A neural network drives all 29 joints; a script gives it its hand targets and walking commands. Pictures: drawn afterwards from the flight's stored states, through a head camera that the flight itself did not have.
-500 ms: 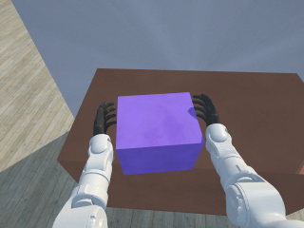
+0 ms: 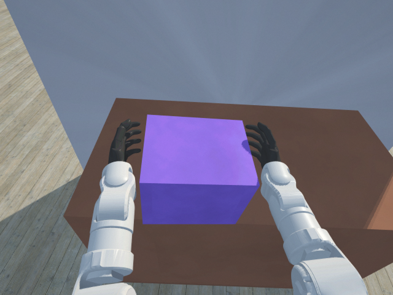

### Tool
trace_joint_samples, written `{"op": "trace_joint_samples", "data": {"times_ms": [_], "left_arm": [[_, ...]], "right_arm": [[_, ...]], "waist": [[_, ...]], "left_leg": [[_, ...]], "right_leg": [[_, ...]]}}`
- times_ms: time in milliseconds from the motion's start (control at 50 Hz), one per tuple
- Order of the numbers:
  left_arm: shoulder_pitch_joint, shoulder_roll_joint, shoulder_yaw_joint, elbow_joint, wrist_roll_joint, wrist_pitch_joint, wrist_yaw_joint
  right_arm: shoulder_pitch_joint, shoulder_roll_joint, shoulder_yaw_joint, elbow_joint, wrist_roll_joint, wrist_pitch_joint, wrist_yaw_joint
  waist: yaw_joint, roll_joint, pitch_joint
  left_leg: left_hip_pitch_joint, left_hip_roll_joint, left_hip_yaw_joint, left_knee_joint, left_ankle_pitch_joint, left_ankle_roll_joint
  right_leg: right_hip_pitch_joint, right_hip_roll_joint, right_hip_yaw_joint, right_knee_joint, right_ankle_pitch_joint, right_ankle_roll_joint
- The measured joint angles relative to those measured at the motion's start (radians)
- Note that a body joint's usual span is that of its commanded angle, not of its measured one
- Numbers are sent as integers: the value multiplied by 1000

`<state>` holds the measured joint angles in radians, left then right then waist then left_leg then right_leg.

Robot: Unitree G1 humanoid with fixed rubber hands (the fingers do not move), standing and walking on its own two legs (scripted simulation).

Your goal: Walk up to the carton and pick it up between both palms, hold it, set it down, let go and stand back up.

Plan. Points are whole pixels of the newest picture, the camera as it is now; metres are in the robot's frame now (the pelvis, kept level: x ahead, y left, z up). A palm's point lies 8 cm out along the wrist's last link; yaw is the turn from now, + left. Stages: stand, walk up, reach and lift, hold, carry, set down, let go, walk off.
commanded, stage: reach and lift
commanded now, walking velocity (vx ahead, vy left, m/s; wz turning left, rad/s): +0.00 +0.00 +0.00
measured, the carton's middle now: (193, 171) +0.38 +0.01 +0.04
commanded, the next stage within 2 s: hold in 1.44 s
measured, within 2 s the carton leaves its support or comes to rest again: neither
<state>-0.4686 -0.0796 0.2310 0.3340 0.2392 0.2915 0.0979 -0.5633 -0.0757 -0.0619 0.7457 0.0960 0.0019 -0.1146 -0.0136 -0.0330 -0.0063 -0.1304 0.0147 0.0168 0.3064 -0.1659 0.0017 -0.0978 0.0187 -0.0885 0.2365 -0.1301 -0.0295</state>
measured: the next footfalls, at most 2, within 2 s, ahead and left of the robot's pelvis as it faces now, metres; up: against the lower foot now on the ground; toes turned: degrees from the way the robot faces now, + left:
none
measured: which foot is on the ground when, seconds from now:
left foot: down 0.00-1.00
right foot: down 0.00-1.00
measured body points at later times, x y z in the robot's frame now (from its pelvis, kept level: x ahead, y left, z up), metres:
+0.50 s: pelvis -0.02 +0.01 +0.00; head -0.04 +0.04 +0.45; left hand +0.37 +0.16 +0.15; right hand +0.36 -0.15 +0.13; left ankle +0.00 +0.11 -0.75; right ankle +0.00 -0.10 -0.75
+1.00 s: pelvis -0.01 +0.01 +0.00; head -0.03 +0.03 +0.45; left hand +0.37 +0.16 +0.16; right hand +0.36 -0.16 +0.14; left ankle +0.00 +0.11 -0.75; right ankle +0.00 -0.10 -0.75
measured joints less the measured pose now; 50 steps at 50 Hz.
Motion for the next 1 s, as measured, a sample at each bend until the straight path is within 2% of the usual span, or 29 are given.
{"op": "trace_joint_samples", "data": {"times_ms": [180,440,600,700,840,1000], "left_arm": [[3,4,-13,-115,11,98,-20],[-96,20,42,-88,77,214,-97],[-85,15,59,-141,98,225,-123],[-73,2,76,-158,134,262,-144],[-61,10,50,-204,126,287,-137],[-90,20,39,-215,110,291,-127]], "right_arm": [[28,8,7,-118,8,74,-15],[-25,67,-79,-107,-53,145,-13],[-18,58,-33,-159,-19,143,-42],[-10,62,-21,-144,-15,150,-43],[2,70,-29,-164,-16,136,-37],[-16,61,-35,-199,-21,142,-38]], "waist": [[-13,-15,21],[-40,-40,33],[-63,-27,52],[-61,-37,63],[-58,-41,97],[-70,-27,101]], "left_leg": [[19,-7,-4,14,2,7],[58,-18,-3,0,19,14],[104,-17,-2,15,-3,19],[143,-20,3,4,-7,21],[139,-20,-3,6,-3,18],[118,-15,-5,-1,5,11]], "right_leg": [[22,-6,-1,11,4,6],[47,-17,3,26,4,11],[107,-15,4,11,-1,18],[139,-18,9,12,-9,19],[137,-18,1,16,-9,17],[114,-13,-2,13,-4,10]]}}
